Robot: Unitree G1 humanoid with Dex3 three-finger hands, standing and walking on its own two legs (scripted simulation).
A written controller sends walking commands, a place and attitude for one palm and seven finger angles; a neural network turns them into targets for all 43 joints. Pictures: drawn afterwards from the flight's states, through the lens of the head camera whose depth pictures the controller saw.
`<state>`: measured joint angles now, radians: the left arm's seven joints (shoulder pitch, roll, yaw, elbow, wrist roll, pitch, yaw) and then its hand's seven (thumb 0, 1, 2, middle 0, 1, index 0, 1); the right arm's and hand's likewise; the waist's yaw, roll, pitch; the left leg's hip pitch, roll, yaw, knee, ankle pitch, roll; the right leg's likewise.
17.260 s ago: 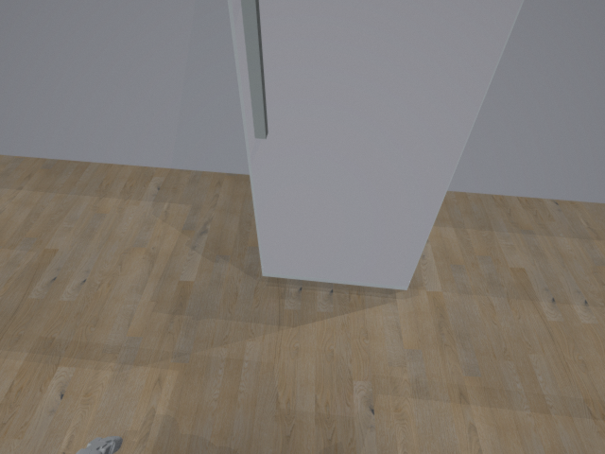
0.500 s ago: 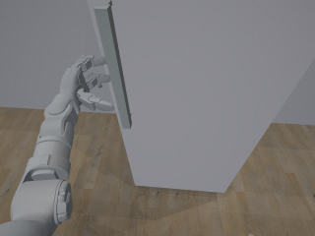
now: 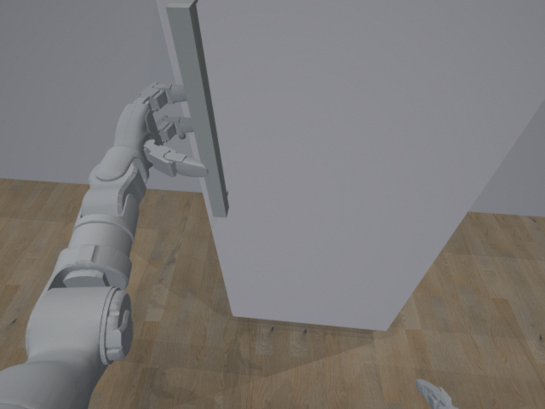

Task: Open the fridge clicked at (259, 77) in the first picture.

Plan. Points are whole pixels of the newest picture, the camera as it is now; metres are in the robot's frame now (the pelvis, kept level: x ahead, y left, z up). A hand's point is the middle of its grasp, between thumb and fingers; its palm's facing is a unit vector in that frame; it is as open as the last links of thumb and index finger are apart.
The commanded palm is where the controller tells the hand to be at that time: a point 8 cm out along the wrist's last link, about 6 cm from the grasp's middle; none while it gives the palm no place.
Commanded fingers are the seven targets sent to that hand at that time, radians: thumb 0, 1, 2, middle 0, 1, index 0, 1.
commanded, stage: feel for the door with the fingertips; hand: left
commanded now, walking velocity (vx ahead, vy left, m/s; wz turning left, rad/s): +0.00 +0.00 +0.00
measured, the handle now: (209, 128) +0.51 +0.11 +0.16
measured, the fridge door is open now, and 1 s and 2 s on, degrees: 0 0 0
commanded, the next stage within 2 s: slide the fingers in behind the handle in 0.18 s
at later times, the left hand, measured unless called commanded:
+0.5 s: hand (185, 131) +0.46 +0.14 +0.18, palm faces -0.09 -1.00 +0.01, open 13.9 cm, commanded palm +0.44 +0.19 +0.18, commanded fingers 0.00 -0.50 0.30 -0.30 -1.20 -0.30 -1.20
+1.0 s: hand (198, 133) +0.46 +0.12 +0.18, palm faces -0.09 -1.00 -0.02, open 13.9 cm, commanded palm +0.44 +0.16 +0.18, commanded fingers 0.00 -0.50 0.30 -0.30 -1.20 -0.30 -1.20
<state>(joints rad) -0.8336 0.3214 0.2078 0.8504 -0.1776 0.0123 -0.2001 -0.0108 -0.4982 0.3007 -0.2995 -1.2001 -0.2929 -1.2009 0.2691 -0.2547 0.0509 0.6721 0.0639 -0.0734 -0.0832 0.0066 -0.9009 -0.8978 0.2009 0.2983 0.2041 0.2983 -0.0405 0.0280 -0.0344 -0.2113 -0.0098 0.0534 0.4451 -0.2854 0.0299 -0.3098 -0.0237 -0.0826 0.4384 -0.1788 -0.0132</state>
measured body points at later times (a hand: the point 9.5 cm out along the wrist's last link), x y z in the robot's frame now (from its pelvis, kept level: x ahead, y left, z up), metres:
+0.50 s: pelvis +0.00 +0.00 +0.00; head +0.02 +0.00 +0.45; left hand +0.46 +0.19 +0.18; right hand +0.05 -0.26 -0.12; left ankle -0.04 +0.10 -0.74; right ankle +0.03 -0.11 -0.74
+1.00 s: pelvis +0.00 +0.00 +0.00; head +0.02 -0.01 +0.45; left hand +0.46 +0.17 +0.18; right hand +0.10 -0.25 -0.12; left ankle -0.04 +0.10 -0.74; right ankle +0.03 -0.11 -0.74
